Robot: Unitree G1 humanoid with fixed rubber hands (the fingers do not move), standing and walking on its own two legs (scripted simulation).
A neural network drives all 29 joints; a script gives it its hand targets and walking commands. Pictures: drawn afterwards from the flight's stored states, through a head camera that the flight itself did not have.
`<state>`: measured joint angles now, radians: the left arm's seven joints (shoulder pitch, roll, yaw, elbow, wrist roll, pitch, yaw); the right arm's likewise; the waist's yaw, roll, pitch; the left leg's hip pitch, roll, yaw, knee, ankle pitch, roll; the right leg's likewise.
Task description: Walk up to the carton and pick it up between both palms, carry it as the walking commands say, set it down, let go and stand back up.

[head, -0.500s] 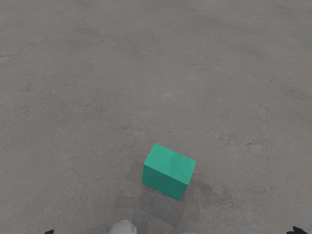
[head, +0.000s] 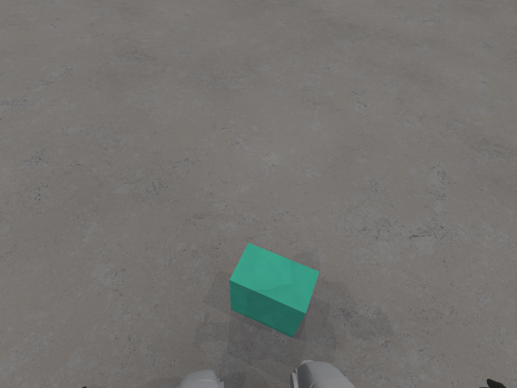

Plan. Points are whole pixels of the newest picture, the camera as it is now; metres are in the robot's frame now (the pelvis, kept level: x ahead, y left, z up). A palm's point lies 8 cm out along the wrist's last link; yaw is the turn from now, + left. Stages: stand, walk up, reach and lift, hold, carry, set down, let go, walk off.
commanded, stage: walk up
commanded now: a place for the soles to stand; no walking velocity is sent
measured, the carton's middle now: (271, 292) +0.47 -0.03 -0.61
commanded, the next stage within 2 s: none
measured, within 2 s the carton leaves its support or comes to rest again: neither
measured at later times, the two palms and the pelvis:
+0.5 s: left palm out of the picture +0.07 +0.31 -0.13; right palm out of the picture +0.06 -0.35 -0.07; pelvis +0.01 -0.01 -0.01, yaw -2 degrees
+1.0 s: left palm out of the picture +0.08 +0.29 -0.12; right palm out of the picture +0.09 -0.37 -0.07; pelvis +0.02 -0.02 -0.01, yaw -2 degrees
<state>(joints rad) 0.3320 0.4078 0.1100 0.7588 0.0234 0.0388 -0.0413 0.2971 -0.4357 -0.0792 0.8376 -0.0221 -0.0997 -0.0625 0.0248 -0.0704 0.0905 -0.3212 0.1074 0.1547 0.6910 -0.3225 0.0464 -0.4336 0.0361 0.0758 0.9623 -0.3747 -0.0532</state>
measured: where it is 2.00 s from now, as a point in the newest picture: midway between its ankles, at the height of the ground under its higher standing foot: outside the picture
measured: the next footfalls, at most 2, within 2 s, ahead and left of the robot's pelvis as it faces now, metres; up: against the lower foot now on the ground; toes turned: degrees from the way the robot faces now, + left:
right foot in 0.06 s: +0.10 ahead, -0.15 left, +0.00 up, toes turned +4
left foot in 0.44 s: +0.08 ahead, +0.09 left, +0.00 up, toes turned +6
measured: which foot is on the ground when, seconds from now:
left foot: down 0.00-0.06, up 0.08-0.42, down 0.44-1.00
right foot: up 0.00-0.04, down 0.06-0.46, up 0.48-0.86, down 0.88-1.00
